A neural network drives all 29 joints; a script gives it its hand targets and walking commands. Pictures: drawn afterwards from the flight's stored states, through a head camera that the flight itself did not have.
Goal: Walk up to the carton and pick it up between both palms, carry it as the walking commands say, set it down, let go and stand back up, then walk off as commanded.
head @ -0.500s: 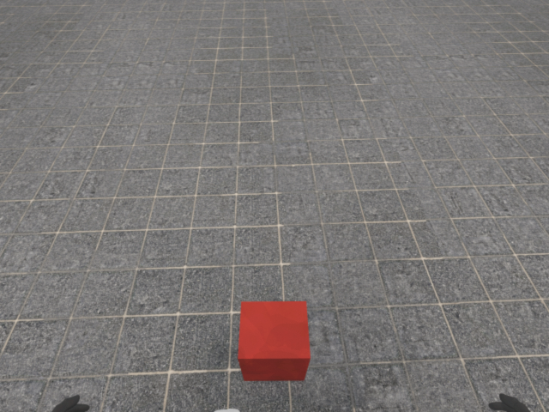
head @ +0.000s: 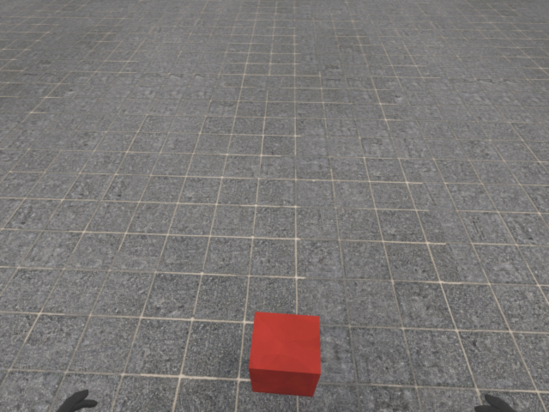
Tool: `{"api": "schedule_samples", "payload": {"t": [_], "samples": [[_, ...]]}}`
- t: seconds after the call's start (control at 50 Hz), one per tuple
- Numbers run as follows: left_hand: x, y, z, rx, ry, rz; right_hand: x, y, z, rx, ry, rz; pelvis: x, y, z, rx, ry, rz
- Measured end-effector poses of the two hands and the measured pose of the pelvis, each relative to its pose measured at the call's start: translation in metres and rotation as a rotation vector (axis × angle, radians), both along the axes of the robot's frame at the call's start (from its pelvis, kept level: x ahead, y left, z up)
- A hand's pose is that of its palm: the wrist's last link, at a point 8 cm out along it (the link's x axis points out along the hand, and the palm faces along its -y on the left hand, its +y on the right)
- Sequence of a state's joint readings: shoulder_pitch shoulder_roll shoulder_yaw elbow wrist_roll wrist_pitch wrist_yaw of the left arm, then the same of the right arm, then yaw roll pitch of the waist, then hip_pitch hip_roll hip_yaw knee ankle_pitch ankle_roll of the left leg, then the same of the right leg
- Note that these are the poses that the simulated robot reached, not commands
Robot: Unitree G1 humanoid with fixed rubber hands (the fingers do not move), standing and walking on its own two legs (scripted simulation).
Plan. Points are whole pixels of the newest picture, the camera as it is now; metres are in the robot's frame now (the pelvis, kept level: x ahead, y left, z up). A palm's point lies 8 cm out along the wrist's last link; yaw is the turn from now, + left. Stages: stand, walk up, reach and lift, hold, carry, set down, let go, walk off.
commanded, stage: walk up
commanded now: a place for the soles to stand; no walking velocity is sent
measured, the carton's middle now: (284, 355) +0.42 -0.01 -0.63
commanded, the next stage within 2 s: reach and lift in 0.82 s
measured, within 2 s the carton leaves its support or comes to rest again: neither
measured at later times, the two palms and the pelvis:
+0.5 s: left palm out of the picture +0.10 +0.33 -0.08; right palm out of the picture +0.14 -0.31 -0.07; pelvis +0.01 +0.01 +0.02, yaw +1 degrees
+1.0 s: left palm (71, 407) +0.16 +0.31 -0.07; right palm out of the picture +0.16 -0.30 -0.08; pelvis +0.00 +0.00 +0.01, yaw -2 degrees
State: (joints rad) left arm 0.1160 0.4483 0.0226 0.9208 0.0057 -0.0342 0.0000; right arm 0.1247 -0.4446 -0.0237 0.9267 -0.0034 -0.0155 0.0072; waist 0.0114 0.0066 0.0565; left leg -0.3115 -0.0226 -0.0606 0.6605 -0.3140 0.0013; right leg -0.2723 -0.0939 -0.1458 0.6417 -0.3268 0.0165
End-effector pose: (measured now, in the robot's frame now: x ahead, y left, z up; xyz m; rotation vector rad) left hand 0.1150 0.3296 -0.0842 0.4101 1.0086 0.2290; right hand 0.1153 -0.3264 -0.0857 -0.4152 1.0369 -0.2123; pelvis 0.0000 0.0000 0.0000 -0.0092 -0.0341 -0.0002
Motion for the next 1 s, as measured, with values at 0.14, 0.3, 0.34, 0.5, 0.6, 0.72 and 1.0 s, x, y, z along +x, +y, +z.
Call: {"api": "schedule_samples", "payload": {"t": [0.14,0.3,0.34,0.5,0.6,0.72,1.0], "samples": [[-0.005,0.006,0.001,-0.019,0.019,0.037,0.001,0.006,0.006,-0.003,0.03,0.008,0.0,0.004,0.007,-0.005,0.003,0.011],[-0.015,0.004,-0.001,-0.039,0.063,0.068,0.012,0.011,0.012,0.006,0.043,0.016,0.003,0.004,0.015,-0.006,0.009,0.02],[-0.017,0.003,-0.001,-0.042,0.071,0.075,0.015,0.012,0.012,0.008,0.044,0.017,0.003,0.003,0.016,-0.006,0.009,0.022],[-0.018,0.002,0.001,-0.041,0.09,0.083,0.023,0.016,0.012,0.022,0.047,0.008,0.006,0.005,0.019,-0.003,0.007,0.019],[-0.013,0.005,0.003,-0.038,0.087,0.081,0.021,0.019,0.011,0.029,0.054,0.001,0.007,0.007,0.02,-0.001,0.008,0.016],[-0.008,0.005,0.004,-0.039,0.084,0.076,0.017,0.021,0.01,0.033,0.063,-0.007,0.01,0.007,0.021,0.001,0.011,0.013],[0.048,-0.021,0.017,-0.045,0.0,-0.008,0.046,0.024,0.009,0.091,-0.019,-0.005,0.002,-0.002,0.009,0.001,0.014,-0.035]]}}
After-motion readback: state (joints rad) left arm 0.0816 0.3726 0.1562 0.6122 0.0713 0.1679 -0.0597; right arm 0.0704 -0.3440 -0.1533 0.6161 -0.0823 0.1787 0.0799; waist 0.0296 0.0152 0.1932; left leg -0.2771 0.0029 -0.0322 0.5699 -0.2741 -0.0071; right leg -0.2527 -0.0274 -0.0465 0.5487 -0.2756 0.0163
